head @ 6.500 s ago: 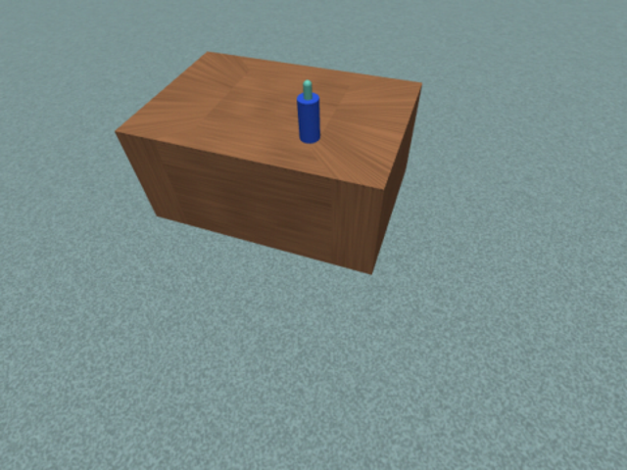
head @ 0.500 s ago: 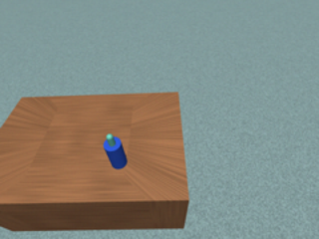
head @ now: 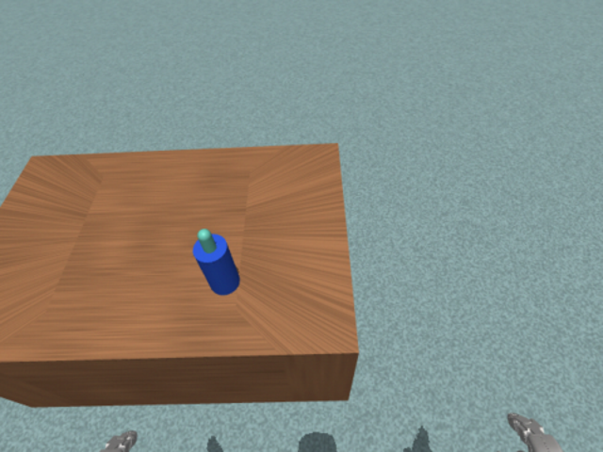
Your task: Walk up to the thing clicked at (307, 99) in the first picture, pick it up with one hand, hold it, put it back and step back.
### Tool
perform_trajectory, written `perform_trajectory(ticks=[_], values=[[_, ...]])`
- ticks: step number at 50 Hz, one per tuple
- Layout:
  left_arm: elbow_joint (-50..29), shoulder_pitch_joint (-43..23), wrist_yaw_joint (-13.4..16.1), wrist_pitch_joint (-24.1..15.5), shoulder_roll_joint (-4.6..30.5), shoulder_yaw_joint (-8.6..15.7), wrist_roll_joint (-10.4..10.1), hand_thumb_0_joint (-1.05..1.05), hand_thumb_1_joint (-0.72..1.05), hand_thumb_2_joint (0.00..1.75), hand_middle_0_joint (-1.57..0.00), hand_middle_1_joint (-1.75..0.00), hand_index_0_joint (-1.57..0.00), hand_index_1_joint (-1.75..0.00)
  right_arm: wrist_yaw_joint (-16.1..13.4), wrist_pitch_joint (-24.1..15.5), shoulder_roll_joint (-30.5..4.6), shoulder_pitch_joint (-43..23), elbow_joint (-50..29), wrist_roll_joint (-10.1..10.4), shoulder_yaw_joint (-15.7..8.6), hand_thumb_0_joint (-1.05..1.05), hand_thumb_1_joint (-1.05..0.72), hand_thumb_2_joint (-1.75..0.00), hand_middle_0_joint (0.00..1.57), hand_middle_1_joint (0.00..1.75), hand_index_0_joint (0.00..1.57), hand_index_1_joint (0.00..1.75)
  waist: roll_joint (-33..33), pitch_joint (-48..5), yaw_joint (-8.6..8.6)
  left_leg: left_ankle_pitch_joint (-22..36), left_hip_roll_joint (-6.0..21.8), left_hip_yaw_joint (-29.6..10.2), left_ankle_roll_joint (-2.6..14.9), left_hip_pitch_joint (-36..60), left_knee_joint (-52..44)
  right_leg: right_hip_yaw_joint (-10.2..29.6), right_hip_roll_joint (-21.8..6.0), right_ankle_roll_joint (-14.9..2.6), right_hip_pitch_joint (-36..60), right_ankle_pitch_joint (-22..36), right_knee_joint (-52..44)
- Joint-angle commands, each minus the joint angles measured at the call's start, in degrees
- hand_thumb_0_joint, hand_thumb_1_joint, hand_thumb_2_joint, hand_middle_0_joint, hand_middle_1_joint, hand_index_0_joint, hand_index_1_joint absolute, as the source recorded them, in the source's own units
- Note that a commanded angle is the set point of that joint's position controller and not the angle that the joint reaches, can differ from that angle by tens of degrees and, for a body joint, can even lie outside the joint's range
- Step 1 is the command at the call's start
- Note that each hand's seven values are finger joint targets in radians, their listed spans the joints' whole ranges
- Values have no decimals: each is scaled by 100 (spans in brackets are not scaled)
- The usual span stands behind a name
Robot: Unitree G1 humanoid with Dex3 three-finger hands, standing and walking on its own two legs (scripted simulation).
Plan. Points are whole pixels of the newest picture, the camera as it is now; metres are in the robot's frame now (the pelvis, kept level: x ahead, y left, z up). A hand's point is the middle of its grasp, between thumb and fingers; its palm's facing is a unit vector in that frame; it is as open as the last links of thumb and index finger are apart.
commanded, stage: go down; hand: left
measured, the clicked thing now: (215, 259) +0.53 +0.21 -0.22
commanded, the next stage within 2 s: none
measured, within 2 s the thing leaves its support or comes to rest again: neither
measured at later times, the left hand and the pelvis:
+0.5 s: hand out of the picture +0.16 +0.26 -0.14, palm faces +0.04 -0.94 -0.33, open 17.0 cm; pelvis +0.01 +0.03 -0.02, yaw +1 degrees
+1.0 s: hand (126, 444) +0.17 +0.27 -0.12, palm faces +0.07 -0.94 -0.32, open 17.5 cm; pelvis +0.02 +0.04 -0.03, yaw +1 degrees
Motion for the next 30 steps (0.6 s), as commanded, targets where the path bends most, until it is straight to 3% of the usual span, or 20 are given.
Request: perform_trajectory(ticks=[1,2,3,4,5,6,8,10,11,12,13,15,16,17,19,24,25,27,28,30], values=[[-724,-936,132,210,1268,471,94,0,29,26,-5,0,-3,-2,-187,-475,-885,-1171,-781,21,-546,0,-26,-26,5,5,5,5,-124,-1833,105,810,-262,19,215,-1089,540,319,-188,131,577,728,463],[-765,-691,92,352,1351,657,204,0,21,21,-6,-1,-4,-3,-164,-426,-868,-556,-711,-72,-723,0,-18,-22,5,5,5,5,-78,-1943,48,916,-284,0,232,-1245,671,303,-166,119,464,897,614],[-592,142,43,553,1368,805,273,0,15,19,-6,-1,-5,-3,-129,-364,-889,206,-672,-112,-902,0,-10,-20,5,5,5,5,-137,-1984,81,969,-335,27,237,-1332,716,276,-162,108,496,983,658],[-726,580,2,715,1281,789,289,0,12,15,-7,-1,-6,-2,-113,-323,-889,607,-734,-104,-940,0,-4,-19,5,5,5,5,-250,-2062,35,1070,-378,70,249,-1242,672,283,-167,121,590,1188,600],[-1299,267,-43,830,1218,710,268,0,5,12,-7,-1,-7,-1,-115,-324,-982,333,-1083,-87,-958,0,3,-17,5,5,5,5,-243,-2187,-58,1140,-386,76,255,-1003,562,267,-153,138,575,1234,489],[-1879,133,-78,980,1376,757,297,0,-1,11,-7,-1,-7,-1,-105,-304,-994,392,-1539,-65,-979,0,7,-16,5,5,5,5,-285,-2396,-90,1292,-405,68,256,-872,498,255,-160,146,717,1415,422],[-1893,390,-181,1354,1150,667,310,0,-11,8,-7,-2,-7,-2,-16,-111,-642,552,-1581,-10,-734,0,19,-13,5,5,5,5,-290,-1751,-28,1223,-397,51,254,-1033,485,182,-107,113,189,1133,383],[-2422,-166,-205,1501,1159,624,329,0,-22,8,-8,-3,-7,-3,-6,-69,-558,72,-1914,-16,-663,0,26,-11,5,5,5,5,-343,-1509,0,746,-379,27,269,-1316,570,175,-117,106,-166,548,397],[-2456,-347,-202,1532,1035,576,330,0,-30,6,-8,-3,-8,-4,-10,-99,-613,-64,-2025,-42,-742,0,30,-10,5,5,5,5,-470,-1344,-75,422,-353,17,283,-1424,621,164,-111,110,-373,197,425],[-2678,-301,-183,1540,1095,634,337,0,-34,7,-8,-3,-7,-4,-19,-133,-655,-162,-2079,-76,-776,0,32,-9,5,5,5,5,-411,-1330,21,240,-335,-1,273,-1473,612,150,-104,99,-392,-40,450],[-2849,-282,-164,1540,1088,666,329,0,-42,6,-9,-4,-8,-5,-28,-167,-653,-89,-2115,-86,-813,0,35,-8,5,5,5,5,-279,-1396,2,85,-320,-8,265,-1458,610,165,-104,94,-415,-181,473],[-3203,126,-132,1567,1110,767,359,0,-52,4,-9,-4,-8,-5,-88,-210,-777,147,-2190,-136,-963,0,41,-7,5,5,5,5,-115,-1763,37,529,-288,-57,226,-1308,677,161,-92,75,-277,206,644],[-3389,42,-113,1569,1118,733,349,0,-52,5,-8,-4,-7,-6,-106,-228,-666,69,-2198,-122,-870,0,41,-7,5,5,5,5,-70,-1650,37,508,-292,-69,217,-1348,702,158,-97,79,-333,179,651],[-3473,63,-110,1568,961,654,346,0,-58,4,-9,-5,-8,-6,-131,-288,-769,6,-2275,-150,-941,0,44,-6,5,5,5,5,-7,-1722,-18,649,-250,-118,184,-1302,745,144,-78,63,-340,288,768],[-3761,178,-42,1579,1021,754,351,0,-61,4,-9,-5,-7,-6,-184,-354,-715,-133,-2432,-195,-916,0,46,-6,5,5,5,5,-48,-2057,71,980,-234,-180,148,-1227,849,126,-84,60,-178,534,861],[-4043,607,12,1724,852,673,312,0,-61,2,-10,-5,-8,-6,-275,-408,-543,96,-2420,-229,-822,0,49,-5,5,5,5,5,42,-1938,47,1186,-182,-267,70,-1226,905,59,-48,43,-238,595,980],[-4043,736,23,1774,969,787,322,0,-61,3,-9,-5,-8,-7,-301,-433,-733,112,-2593,-229,-963,0,50,-5,5,5,5,5,22,-2088,27,1455,-163,-277,51,-1182,960,53,-42,30,-168,794,1047],[-4204,850,-3,1839,828,696,311,0,-61,2,-9,-4,-8,-6,-269,-393,-417,423,-2386,-226,-781,0,50,-5,5,5,5,5,55,-2012,50,1751,-160,-284,20,-1184,999,36,-39,16,-183,968,1090],[-4183,963,5,1895,924,795,305,0,-61,2,-10,-5,-9,-6,-277,-392,-607,361,-2600,-224,-898,0,50,-5,5,5,5,5,22,-2011,56,1967,-148,-290,1,-1196,1033,23,-39,18,-129,1121,1102],[-4257,927,-41,1987,801,649,316,0,-61,2,-10,-5,-9,-6,-240,-372,-546,498,-2523,-216,-863,0,51,-4,5,5,5,5,67,-1826,-9,1998,-142,-300,-23,-1252,1034,13,-33,16,-249,1100,1134]])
